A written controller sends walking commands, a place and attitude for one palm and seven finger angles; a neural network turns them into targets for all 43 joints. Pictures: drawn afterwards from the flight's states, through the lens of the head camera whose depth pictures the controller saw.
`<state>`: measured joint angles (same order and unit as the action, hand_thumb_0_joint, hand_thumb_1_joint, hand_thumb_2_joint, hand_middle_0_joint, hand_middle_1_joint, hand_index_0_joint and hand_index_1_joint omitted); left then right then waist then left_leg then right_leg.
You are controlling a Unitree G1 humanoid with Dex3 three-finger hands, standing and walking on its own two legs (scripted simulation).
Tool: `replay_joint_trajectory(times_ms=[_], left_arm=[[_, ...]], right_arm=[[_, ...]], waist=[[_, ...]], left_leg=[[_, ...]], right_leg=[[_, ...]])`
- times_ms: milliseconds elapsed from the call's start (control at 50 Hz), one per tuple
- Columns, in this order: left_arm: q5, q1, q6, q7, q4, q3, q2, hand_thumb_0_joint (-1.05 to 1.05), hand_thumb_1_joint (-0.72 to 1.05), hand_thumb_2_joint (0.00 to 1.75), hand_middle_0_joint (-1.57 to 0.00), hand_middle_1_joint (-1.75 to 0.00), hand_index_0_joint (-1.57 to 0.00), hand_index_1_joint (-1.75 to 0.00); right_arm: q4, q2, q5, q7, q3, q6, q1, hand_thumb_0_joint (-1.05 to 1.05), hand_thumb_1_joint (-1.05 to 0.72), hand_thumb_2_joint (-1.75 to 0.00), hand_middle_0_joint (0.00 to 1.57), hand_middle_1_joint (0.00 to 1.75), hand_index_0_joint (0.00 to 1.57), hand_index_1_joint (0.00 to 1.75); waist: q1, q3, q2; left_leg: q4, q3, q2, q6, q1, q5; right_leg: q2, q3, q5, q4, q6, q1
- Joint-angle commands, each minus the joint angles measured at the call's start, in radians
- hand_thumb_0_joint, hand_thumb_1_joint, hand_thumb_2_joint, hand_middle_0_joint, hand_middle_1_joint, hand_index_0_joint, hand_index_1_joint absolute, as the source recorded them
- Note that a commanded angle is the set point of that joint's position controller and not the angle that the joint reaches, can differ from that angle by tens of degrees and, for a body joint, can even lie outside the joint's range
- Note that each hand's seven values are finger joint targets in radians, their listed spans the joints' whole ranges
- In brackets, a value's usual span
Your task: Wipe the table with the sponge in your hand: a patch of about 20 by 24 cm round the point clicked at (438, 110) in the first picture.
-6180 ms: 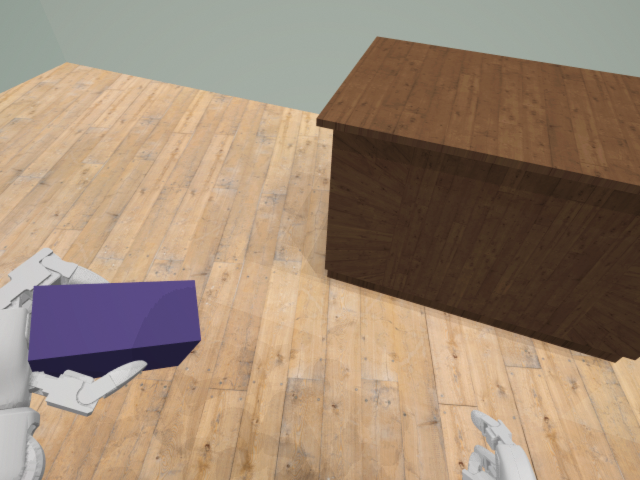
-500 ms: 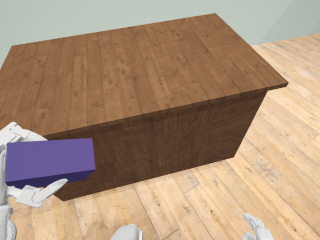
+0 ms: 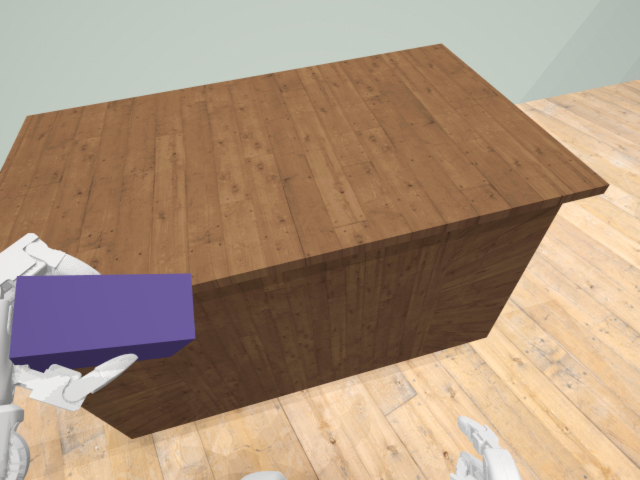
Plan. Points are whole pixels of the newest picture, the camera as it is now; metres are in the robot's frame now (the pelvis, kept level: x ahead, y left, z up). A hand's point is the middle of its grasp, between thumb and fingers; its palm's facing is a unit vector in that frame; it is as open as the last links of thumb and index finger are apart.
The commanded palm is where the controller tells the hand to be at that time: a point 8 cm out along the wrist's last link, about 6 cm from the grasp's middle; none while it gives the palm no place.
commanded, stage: take the last steps up to it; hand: left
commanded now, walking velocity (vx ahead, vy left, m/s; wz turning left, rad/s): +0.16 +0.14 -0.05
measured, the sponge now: (134, 321) +0.22 +0.19 +0.16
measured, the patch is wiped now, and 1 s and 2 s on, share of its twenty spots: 0.00 0.00 0.00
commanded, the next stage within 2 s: come to a stop and stand still in 0.06 s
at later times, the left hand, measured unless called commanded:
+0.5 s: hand (25, 299) +0.23 +0.29 +0.19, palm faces +0.37 -0.85 -0.38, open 10.1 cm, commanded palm +0.17 +0.33 +0.19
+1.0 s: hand out of the picture +0.16 +0.28 +0.18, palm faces +0.39 -0.84 -0.38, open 10.1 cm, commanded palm +0.11 +0.31 +0.19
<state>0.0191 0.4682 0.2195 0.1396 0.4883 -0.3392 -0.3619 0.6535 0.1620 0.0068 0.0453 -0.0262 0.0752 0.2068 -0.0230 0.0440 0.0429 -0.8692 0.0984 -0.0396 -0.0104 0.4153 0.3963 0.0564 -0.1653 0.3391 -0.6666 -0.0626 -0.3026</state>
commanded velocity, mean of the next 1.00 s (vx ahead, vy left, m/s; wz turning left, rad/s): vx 0.00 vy -0.03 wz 0.00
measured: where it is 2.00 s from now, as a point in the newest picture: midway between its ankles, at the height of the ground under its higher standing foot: outside the picture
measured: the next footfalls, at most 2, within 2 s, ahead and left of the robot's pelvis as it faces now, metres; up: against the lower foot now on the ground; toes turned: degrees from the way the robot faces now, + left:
left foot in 0.30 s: +0.11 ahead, +0.18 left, +0.00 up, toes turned +6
right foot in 0.56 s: +0.06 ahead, -0.04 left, +0.00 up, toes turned -6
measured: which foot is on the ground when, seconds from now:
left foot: up 0.00-0.28, down 0.30-0.62, up 0.64-0.82, down 0.84-1.00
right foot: down 0.00-0.30, up 0.32-0.54, down 0.56-1.00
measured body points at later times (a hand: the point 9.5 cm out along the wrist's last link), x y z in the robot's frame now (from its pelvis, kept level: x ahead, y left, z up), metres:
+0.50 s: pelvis +0.00 +0.05 +0.01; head +0.02 +0.07 +0.46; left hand +0.20 +0.33 +0.21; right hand +0.18 -0.16 -0.06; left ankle +0.07 +0.18 -0.72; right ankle +0.02 -0.04 -0.71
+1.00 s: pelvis -0.06 +0.04 +0.01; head -0.06 +0.05 +0.46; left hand +0.13 +0.32 +0.20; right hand +0.09 -0.21 -0.07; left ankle -0.02 +0.15 -0.72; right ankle +0.02 -0.04 -0.72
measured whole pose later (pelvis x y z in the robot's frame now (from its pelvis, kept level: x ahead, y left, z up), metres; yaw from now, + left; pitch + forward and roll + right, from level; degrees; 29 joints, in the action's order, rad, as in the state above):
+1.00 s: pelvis -0.06 +0.04 +0.01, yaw -2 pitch -3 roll +0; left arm 0.01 0.45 0.19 0.16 0.47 -0.34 -0.37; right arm 0.61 0.21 0.00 0.08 -0.01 0.08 0.25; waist -0.01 0.04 -0.03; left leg -0.50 0.06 -0.02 0.01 0.22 0.22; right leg -0.02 -0.10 0.22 -0.50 0.00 -0.29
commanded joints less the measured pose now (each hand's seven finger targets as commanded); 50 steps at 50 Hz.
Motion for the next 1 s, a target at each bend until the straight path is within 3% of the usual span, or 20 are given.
replay_joint_trajectory(times_ms=[0,60,160,220,240,260,280,320,340,400,520,560,600,640,680,780,840,860,880,980], left_arm=[[0.019,-0.147,0.061,0.025,0.147,-0.148,-0.194,0.0,0.1,1.3,-1.2,-1.6,-1.2,-1.6],[0.002,-0.074,0.08,0.022,0.116,-0.126,-0.167,0.0,0.1,1.3,-1.2,-1.6,-1.2,-1.6],[0.004,-0.015,0.081,0.043,0.228,-0.152,-0.188,0.0,0.1,1.3,-1.2,-1.6,-1.2,-1.6],[0.014,-0.007,0.065,0.052,0.253,-0.161,-0.184,0.0,0.1,1.3,-1.2,-1.6,-1.2,-1.6],[0.019,-0.034,0.066,0.048,0.272,-0.155,-0.184,0.0,0.1,1.3,-1.2,-1.6,-1.2,-1.6],[0.02,-0.065,0.068,0.045,0.292,-0.151,-0.189,0.0,0.1,1.3,-1.2,-1.6,-1.2,-1.6],[0.021,-0.069,0.073,0.036,0.257,-0.148,-0.189,0.0,0.1,1.3,-1.2,-1.6,-1.2,-1.6],[0.02,-0.069,0.078,0.021,0.237,-0.151,-0.188,0.0,0.1,1.3,-1.2,-1.6,-1.2,-1.6],[0.011,-0.085,0.084,0.021,0.264,-0.145,-0.187,0.0,0.1,1.3,-1.2,-1.6,-1.2,-1.6],[0.015,-0.047,0.058,0.013,0.326,-0.098,-0.144,0.0,0.1,1.3,-1.2,-1.6,-1.2,-1.6],[0.024,-0.055,0.021,0.017,0.265,-0.124,-0.164,0.0,0.1,1.3,-1.2,-1.6,-1.2,-1.6],[0.023,-0.082,0.015,0.018,0.21,-0.136,-0.172,0.0,0.1,1.3,-1.2,-1.6,-1.2,-1.6],[0.04,-0.072,-0.017,0.018,0.188,-0.136,-0.181,0.0,0.1,1.3,-1.2,-1.6,-1.2,-1.6],[0.036,-0.091,-0.021,0.025,0.191,-0.11,-0.166,0.0,0.1,1.3,-1.2,-1.6,-1.2,-1.6],[0.03,-0.099,-0.01,0.03,0.204,-0.104,-0.162,0.0,0.1,1.3,-1.2,-1.6,-1.2,-1.6],[0.019,-0.079,0.007,0.038,0.222,-0.108,-0.163,0.0,0.1,1.3,-1.2,-1.6,-1.2,-1.6],[0.017,-0.081,0.028,0.039,0.252,-0.103,-0.17,0.0,0.1,1.3,-1.2,-1.6,-1.2,-1.6],[0.016,-0.067,0.036,0.038,0.239,-0.108,-0.171,0.0,0.1,1.3,-1.2,-1.6,-1.2,-1.6],[0.007,-0.085,0.039,0.036,0.235,-0.092,-0.156,0.0,0.1,1.3,-1.2,-1.6,-1.2,-1.6],[-0.005,-0.089,0.046,0.03,0.168,-0.078,-0.135,0.0,0.1,1.3,-1.2,-1.6,-1.2,-1.6]], right_arm=[[-0.145,0.122,-0.003,0.006,0.039,0.033,-0.098,0.0,-0.9,-0.9,0.2,0.3,0.2,0.3],[-0.146,0.13,-0.01,0.012,0.049,0.026,-0.099,0.0,-0.9,-0.9,0.2,0.3,0.2,0.3],[-0.201,0.119,-0.015,0.013,0.061,0.037,-0.094,0.0,-0.9,-0.9,0.2,0.3,0.2,0.3],[-0.216,0.124,-0.013,0.03,0.07,0.03,-0.065,0.0,-0.9,-0.9,0.2,0.3,0.2,0.3],[-0.221,0.14,-0.01,0.037,0.08,0.026,-0.063,0.0,-0.9,-0.9,0.2,0.3,0.2,0.3],[-0.226,0.17,-0.003,0.039,0.09,0.023,-0.06,0.0,-0.9,-0.9,0.2,0.3,0.2,0.3],[-0.229,0.177,0.004,0.033,0.094,0.026,-0.052,0.0,-0.9,-0.9,0.2,0.3,0.2,0.3],[-0.208,0.149,-0.018,0.029,0.077,0.041,-0.059,0.0,-0.9,-0.9,0.2,0.3,0.2,0.3],[-0.201,0.147,-0.02,0.019,0.076,0.049,-0.054,0.0,-0.9,-0.9,0.2,0.3,0.2,0.3],[-0.215,0.158,-0.008,-0.01,0.079,0.069,-0.055,0.0,-0.9,-0.9,0.2,0.3,0.2,0.3],[-0.221,0.15,-0.004,-0.006,0.055,0.062,-0.073,0.0,-0.9,-0.9,0.2,0.3,0.2,0.3],[-0.22,0.132,-0.004,-0.003,0.048,0.051,-0.077,0.0,-0.9,-0.9,0.2,0.3,0.2,0.3],[-0.22,0.121,0.001,0.004,0.05,0.035,-0.077,0.0,-0.9,-0.9,0.2,0.3,0.2,0.3],[-0.196,0.101,-0.007,0.005,0.025,0.032,-0.094,0.0,-0.9,-0.9,0.2,0.3,0.2,0.3],[-0.186,0.103,-0.005,0.013,0.018,0.034,-0.106,0.0,-0.9,-0.9,0.2,0.3,0.2,0.3],[-0.182,0.125,-0.014,0.03,0.028,0.035,-0.083,0.0,-0.9,-0.9,0.2,0.3,0.2,0.3],[-0.206,0.169,-0.009,0.035,0.051,0.038,-0.092,0.0,-0.9,-0.9,0.2,0.3,0.2,0.3],[-0.197,0.152,-0.011,0.036,0.032,0.038,-0.098,0.0,-0.9,-0.9,0.2,0.3,0.2,0.3],[-0.199,0.15,-0.015,0.036,0.03,0.038,-0.105,0.0,-0.9,-0.9,0.2,0.3,0.2,0.3],[-0.196,0.159,-0.008,0.033,0.047,0.068,-0.079,0.0,-0.9,-0.9,0.2,0.3,0.2,0.3]], waist=[[0.029,-0.098,-0.164],[0.026,-0.118,-0.187],[-0.009,-0.161,-0.219],[0.016,-0.202,-0.153],[0.017,-0.197,-0.082],[0.013,-0.198,0.064],[0.007,-0.18,0.126],[0.022,-0.147,0.285],[0.019,-0.157,0.258],[0.021,-0.17,0.219],[0.022,-0.128,0.172],[0.025,-0.101,0.022],[0.018,-0.071,-0.218],[0.019,-0.085,-0.197],[0.015,-0.113,-0.169],[0.013,-0.133,-0.106],[-0.005,-0.125,0.077],[-0.001,-0.111,0.185],[0.003,-0.059,0.214],[0.011,-0.072,0.116]], left_leg=[[-0.3,-0.116,-0.034,-0.033,0.262,-0.033],[-0.145,-0.059,-0.031,-0.026,0.182,-0.077],[0.206,0.037,0.001,-0.004,-0.001,-0.095],[0.438,0.047,0.019,-0.009,-0.214,-0.278],[0.482,0.005,-0.037,-0.001,-0.287,-0.381],[0.477,-0.141,-0.162,0.042,-0.34,-0.58],[0.504,-0.233,-0.259,0.089,-0.35,-0.689],[0.554,-0.35,-0.343,0.164,-0.346,-0.848],[0.521,-0.29,-0.327,0.161,-0.36,-0.852],[0.495,-0.149,-0.262,0.112,-0.327,-0.73],[0.498,-0.117,-0.231,0.075,-0.111,-0.278],[0.416,-0.042,-0.135,0.018,-0.035,-0.027],[0.171,-0.015,-0.009,-0.018,-0.082,0.023],[0.029,-0.082,-0.002,-0.01,-0.027,0.028],[0.012,-0.082,0.002,-0.012,-0.02,0.011],[0.363,-0.046,0.02,0.006,-0.177,-0.084],[0.542,-0.196,-0.142,0.057,-0.218,-0.247],[0.612,-0.253,-0.188,0.075,-0.134,-0.168],[0.667,-0.29,-0.217,0.088,0.005,-0.047],[0.591,-0.188,-0.145,0.061,0.057,0.018]], right_leg=[[0.329,0.399,-0.398,0.354,-0.086,0.229],[0.268,0.227,-0.629,0.304,-0.049,0.234],[0.242,0.186,-0.565,0.279,-0.061,0.25],[0.164,0.134,-0.508,0.174,0.001,0.217],[0.12,0.127,-0.422,0.118,0.034,0.17],[0.045,0.09,-0.207,0.033,0.075,0.073],[-0.006,0.086,0.097,-0.033,0.089,-0.014],[-0.022,0.127,0.237,-0.227,0.096,-0.13],[-0.01,0.144,0.18,-0.208,0.09,-0.118],[-0.046,0.094,0.082,-0.078,0.092,-0.04],[-0.053,0.068,-0.052,0.201,0.095,0.179],[0.015,0.171,-0.076,0.295,0.061,0.176],[0.181,0.44,0.114,0.454,-0.026,-0.025],[0.233,0.449,0.02,0.454,-0.076,0.022],[0.21,0.351,-0.114,0.415,-0.072,0.079],[0.154,0.29,-0.075,0.379,-0.032,0.093],[0.027,0.226,-0.038,0.269,0.053,0.092],[-0.003,0.181,-0.007,0.201,0.067,0.105],[-0.019,0.157,-0.014,0.129,0.071,0.167],[-0.02,0.163,-0.114,0.182,0.073,0.243]])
